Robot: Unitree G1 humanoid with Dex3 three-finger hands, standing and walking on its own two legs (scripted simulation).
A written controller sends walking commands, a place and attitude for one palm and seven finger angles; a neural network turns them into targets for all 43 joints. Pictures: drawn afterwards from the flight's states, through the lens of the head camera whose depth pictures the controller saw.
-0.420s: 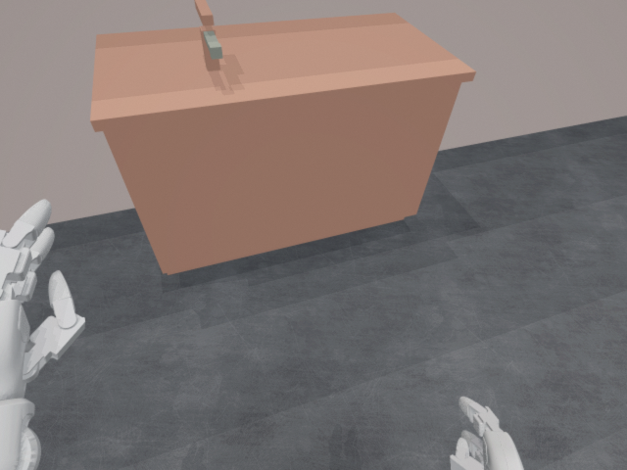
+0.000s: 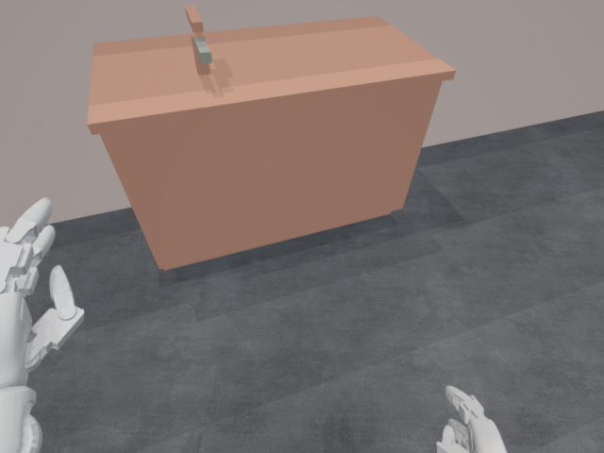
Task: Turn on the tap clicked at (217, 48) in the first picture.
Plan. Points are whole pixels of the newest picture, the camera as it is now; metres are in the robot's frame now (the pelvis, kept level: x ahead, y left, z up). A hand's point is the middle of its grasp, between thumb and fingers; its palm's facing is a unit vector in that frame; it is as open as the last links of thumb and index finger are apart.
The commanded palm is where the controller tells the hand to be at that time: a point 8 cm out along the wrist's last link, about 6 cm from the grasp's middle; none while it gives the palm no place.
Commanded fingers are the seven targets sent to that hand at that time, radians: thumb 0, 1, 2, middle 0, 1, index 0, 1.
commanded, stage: walk to a spot facing it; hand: left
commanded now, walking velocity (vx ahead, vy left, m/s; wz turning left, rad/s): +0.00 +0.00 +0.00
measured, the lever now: (205, 56) +1.01 +0.32 +0.08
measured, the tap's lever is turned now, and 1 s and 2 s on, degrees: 0 0 0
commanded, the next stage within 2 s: turn to face it in 0.90 s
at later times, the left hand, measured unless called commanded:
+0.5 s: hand (134, 270) +0.27 +0.21 +0.15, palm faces +0.40 -0.85 -0.34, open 7.4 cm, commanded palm +0.21 +0.25 +0.18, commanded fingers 0.00 0.90 0.90 -0.20 -0.30 -0.20 -0.30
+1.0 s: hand (194, 156) +0.44 +0.18 +0.18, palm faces +0.27 -0.85 -0.45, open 7.4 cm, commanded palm +0.39 +0.23 +0.18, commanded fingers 0.00 0.90 0.90 -0.20 -0.30 -0.20 -0.30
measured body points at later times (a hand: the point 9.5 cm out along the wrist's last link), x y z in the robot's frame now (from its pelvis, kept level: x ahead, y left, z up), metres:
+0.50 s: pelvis +0.05 -0.02 -0.01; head +0.03 -0.02 +0.44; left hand +0.24 +0.25 +0.17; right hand +0.18 -0.26 -0.11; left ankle +0.02 +0.10 -0.70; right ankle +0.04 -0.13 -0.74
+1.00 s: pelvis +0.19 -0.03 +0.00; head +0.20 -0.02 +0.45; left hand +0.42 +0.22 +0.20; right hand +0.32 -0.24 -0.09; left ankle +0.14 +0.11 -0.74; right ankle +0.27 -0.15 -0.68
